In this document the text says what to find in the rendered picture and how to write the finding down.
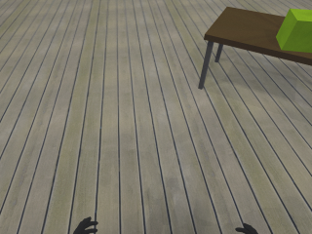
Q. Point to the left robot hand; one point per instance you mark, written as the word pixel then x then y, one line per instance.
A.
pixel 85 223

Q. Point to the carton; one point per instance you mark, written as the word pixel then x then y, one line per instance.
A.
pixel 295 33

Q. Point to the table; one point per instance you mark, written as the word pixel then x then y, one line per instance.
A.
pixel 248 30

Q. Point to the right robot hand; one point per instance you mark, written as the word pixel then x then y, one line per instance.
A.
pixel 247 230

